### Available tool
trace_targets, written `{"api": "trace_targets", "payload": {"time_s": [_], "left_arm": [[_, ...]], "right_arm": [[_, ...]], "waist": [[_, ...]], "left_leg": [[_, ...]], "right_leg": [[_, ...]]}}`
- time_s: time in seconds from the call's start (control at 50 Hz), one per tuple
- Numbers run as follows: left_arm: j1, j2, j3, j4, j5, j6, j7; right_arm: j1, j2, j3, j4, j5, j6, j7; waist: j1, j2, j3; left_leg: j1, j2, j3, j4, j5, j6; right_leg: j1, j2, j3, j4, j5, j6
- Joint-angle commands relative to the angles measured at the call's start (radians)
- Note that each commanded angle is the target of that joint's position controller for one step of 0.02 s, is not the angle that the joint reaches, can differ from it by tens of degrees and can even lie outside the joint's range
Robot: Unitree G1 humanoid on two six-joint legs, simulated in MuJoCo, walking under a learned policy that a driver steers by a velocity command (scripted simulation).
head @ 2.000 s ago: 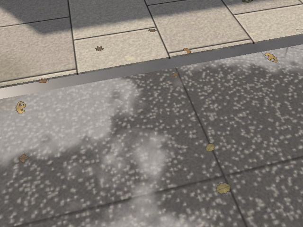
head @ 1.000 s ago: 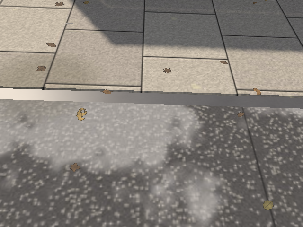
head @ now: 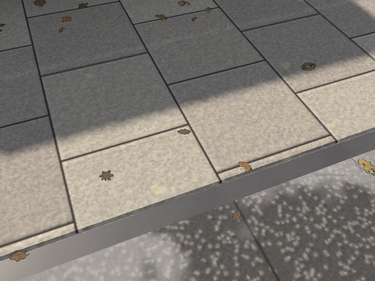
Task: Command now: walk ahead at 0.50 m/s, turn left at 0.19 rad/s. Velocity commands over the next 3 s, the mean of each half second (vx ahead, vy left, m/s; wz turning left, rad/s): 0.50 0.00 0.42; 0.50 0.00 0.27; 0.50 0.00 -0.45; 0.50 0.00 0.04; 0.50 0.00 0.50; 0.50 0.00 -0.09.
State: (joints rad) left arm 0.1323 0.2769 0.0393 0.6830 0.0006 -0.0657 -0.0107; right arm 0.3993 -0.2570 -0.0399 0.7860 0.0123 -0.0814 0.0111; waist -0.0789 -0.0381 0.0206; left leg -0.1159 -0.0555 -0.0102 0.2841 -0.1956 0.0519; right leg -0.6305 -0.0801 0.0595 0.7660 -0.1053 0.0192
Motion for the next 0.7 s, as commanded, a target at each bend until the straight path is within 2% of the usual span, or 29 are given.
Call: {"api": "trace_targets", "payload": {"time_s": [0.02, 0.06, 0.1, 0.12, 0.14, 0.16, 0.18, 0.2, 0.22, 0.24, 0.26, 0.28, 0.3, 0.32, 0.36, 0.42, 0.5, 0.58, 0.6, 0.64, 0.66, 0.68, 0.7], "left_arm": [[-0.109, 0.039, 0.005, -0.081, -0.005, -0.027, -0.011], [-0.153, 0.052, 0.009, -0.095, -0.012, -0.036, -0.019], [-0.155, 0.079, 0.020, -0.100, -0.015, -0.046, -0.023], [-0.133, 0.093, 0.026, -0.096, -0.016, -0.050, -0.023], [-0.076, 0.108, 0.036, -0.080, -0.015, -0.053, -0.019], [0.029, 0.144, 0.055, -0.052, -0.008, -0.054, -0.010], [0.195, 0.206, 0.074, -0.035, 0.010, -0.055, 0.001], [0.268, 0.281, 0.091, -0.012, 0.016, -0.037, 0.002], [0.276, 0.204, 0.076, -0.006, 0.004, -0.031, -0.001], [0.225, 0.143, 0.059, -0.009, -0.003, -0.030, 0.001], [0.161, 0.114, 0.047, -0.010, 0.001, -0.030, 0.001], [0.114, 0.081, 0.037, -0.006, 0.004, -0.029, -0.001], [0.086, 0.071, 0.035, 0.000, 0.012, -0.033, -0.001], [0.070, 0.069, 0.037, 0.006, 0.012, -0.038, 0.000], [0.067, 0.088, 0.047, 0.025, 0.009, -0.050, 0.002], [0.081, 0.123, 0.060, 0.052, 0.009, -0.052, 0.008], [0.106, 0.161, 0.068, 0.076, 0.002, -0.040, 0.015], [0.156, 0.197, 0.081, 0.107, -0.019, -0.019, 0.015], [0.162, 0.207, 0.084, 0.112, -0.024, -0.012, 0.015], [0.157, 0.238, 0.093, 0.113, -0.033, 0.001, 0.019], [0.147, 0.248, 0.095, 0.111, -0.038, 0.010, 0.022], [0.148, 0.226, 0.086, 0.106, -0.036, 0.013, 0.026], [0.183, 0.153, 0.058, 0.084, 0.005, 0.007, 0.026]], "right_arm": [[-0.013, -0.192, -0.050, -0.050, 0.011, -0.004, -0.012], [0.016, -0.194, -0.051, -0.035, 0.016, 0.006, -0.015], [0.017, -0.200, -0.056, -0.030, 0.018, 0.015, -0.021], [0.010, -0.207, -0.060, -0.029, 0.017, 0.020, -0.024], [-0.002, -0.202, -0.059, -0.030, 0.016, 0.024, -0.025], [-0.005, -0.176, -0.050, -0.034, 0.011, 0.025, -0.024], [-0.025, -0.116, -0.028, -0.063, -0.008, 0.022, -0.022], [0.110, -0.022, 0.000, -0.088, 0.004, 0.008, -0.023], [0.096, -0.111, -0.020, -0.075, 0.031, 0.004, -0.025], [0.000, -0.173, -0.040, -0.088, 0.037, 0.007, -0.025], [-0.047, -0.169, -0.042, -0.097, 0.027, 0.012, -0.027], [-0.073, -0.157, -0.045, -0.103, 0.016, 0.019, -0.025], [-0.070, -0.139, -0.046, -0.107, 0.015, 0.029, -0.020], [-0.064, -0.120, -0.044, -0.107, 0.018, 0.038, -0.017], [-0.082, -0.092, -0.040, -0.123, 0.015, 0.053, -0.014], [-0.141, -0.081, -0.034, -0.153, 0.008, 0.056, -0.007], [-0.265, -0.065, -0.022, -0.190, 0.009, 0.047, 0.019], [-0.366, -0.077, -0.023, -0.243, 0.012, 0.050, 0.040], [-0.376, -0.085, -0.027, -0.254, 0.011, 0.051, 0.044], [-0.333, -0.118, -0.044, -0.261, 0.005, 0.057, 0.046], [-0.235, -0.150, -0.064, -0.240, 0.004, 0.061, 0.044], [-0.064, -0.205, -0.098, -0.192, 0.008, 0.066, 0.032], [0.069, -0.300, -0.128, -0.164, 0.017, 0.077, 0.008]], "waist": [[0.005, 0.112, 0.012], [-0.002, 0.118, 0.019], [0.018, 0.132, 0.015], [0.037, 0.140, 0.007], [0.074, 0.141, -0.016], [0.124, 0.128, -0.083], [0.200, 0.039, -0.226], [0.151, -0.236, -0.360], [0.173, -0.210, -0.328], [0.181, -0.121, -0.190], [0.155, -0.072, -0.118], [0.131, -0.063, -0.063], [0.102, -0.089, -0.037], [0.089, -0.093, -0.024], [0.076, -0.061, -0.005], [0.083, -0.028, 0.011], [0.126, -0.008, 0.040], [0.152, -0.005, 0.072], [0.148, -0.009, 0.071], [0.105, -0.040, 0.020], [0.043, -0.040, -0.041], [-0.044, -0.013, -0.131], [-0.071, 0.165, -0.219]], "left_leg": [[-0.051, 0.223, -0.174, -0.103, 0.200, 0.160], [-0.029, 0.241, -0.207, -0.075, 0.175, 0.152], [0.005, 0.262, -0.254, -0.034, 0.150, 0.132], [0.012, 0.267, -0.269, -0.005, 0.160, 0.122], [0.000, 0.251, -0.263, 0.051, 0.199, 0.105], [-0.041, 0.197, -0.231, 0.176, 0.260, 0.076], [-0.191, 0.129, -0.180, 0.455, 0.112, 0.037], [-0.534, 0.002, -0.070, 0.789, -0.361, -0.027], [-0.662, 0.049, -0.131, 0.943, -0.387, -0.036], [-0.701, 0.090, -0.131, 0.984, -0.296, -0.035], [-0.672, 0.123, -0.109, 0.970, -0.217, -0.041], [-0.646, 0.146, -0.106, 0.935, -0.164, -0.046], [-0.599, 0.170, -0.108, 0.908, -0.126, -0.049], [-0.566, 0.179, -0.101, 0.892, -0.106, -0.053], [-0.567, 0.186, -0.094, 0.856, -0.067, -0.063], [-0.598, 0.192, -0.093, 0.728, 0.048, -0.075], [-0.552, 0.176, -0.034, 0.507, 0.210, -0.056], [-0.555, 0.161, 0.012, 0.389, 0.162, -0.016], [-0.545, 0.148, 0.029, 0.372, 0.120, -0.001], [-0.432, 0.086, 0.088, 0.356, 0.015, 0.039], [-0.295, 0.038, 0.118, 0.329, -0.001, 0.067], [-0.041, -0.010, 0.120, 0.281, 0.051, 0.104], [0.258, 0.163, -0.155, 0.268, 0.092, 0.173]], "right_leg": [[0.084, 0.044, -0.027, -0.161, 0.135, 0.021], [0.114, 0.057, -0.014, -0.217, 0.145, 0.015], [0.159, 0.060, 0.003, -0.269, 0.104, -0.003], [0.203, 0.064, -0.001, -0.287, 0.074, -0.015], [0.296, 0.069, -0.014, -0.321, 0.060, -0.034], [0.466, 0.056, -0.015, -0.334, 0.049, -0.063], [0.728, -0.110, 0.137, -0.303, 0.032, -0.127], [1.033, -0.342, 0.523, -0.358, -0.102, -0.273], [0.987, -0.346, 0.660, -0.446, -0.331, -0.292], [0.869, -0.305, 0.516, -0.469, -0.351, -0.250], [0.749, -0.261, 0.395, -0.491, -0.254, -0.224], [0.654, -0.221, 0.305, -0.522, -0.167, -0.213], [0.581, -0.196, 0.232, -0.552, -0.104, -0.204], [0.537, -0.182, 0.177, -0.579, -0.060, -0.202], [0.499, -0.186, 0.096, -0.613, 0.037, -0.214], [0.516, -0.189, -0.004, -0.632, 0.128, -0.222], [0.540, -0.173, -0.128, -0.633, 0.155, -0.194], [0.649, -0.208, -0.181, -0.600, 0.178, -0.164], [0.678, -0.215, -0.195, -0.570, 0.238, -0.155], [0.711, -0.212, -0.233, -0.434, 0.552, -0.132], [0.696, -0.194, -0.261, -0.280, 0.690, -0.116], [0.592, -0.153, -0.290, -0.055, 0.684, -0.083], [0.310, -0.094, -0.295, 0.283, 0.213, -0.032]]}}
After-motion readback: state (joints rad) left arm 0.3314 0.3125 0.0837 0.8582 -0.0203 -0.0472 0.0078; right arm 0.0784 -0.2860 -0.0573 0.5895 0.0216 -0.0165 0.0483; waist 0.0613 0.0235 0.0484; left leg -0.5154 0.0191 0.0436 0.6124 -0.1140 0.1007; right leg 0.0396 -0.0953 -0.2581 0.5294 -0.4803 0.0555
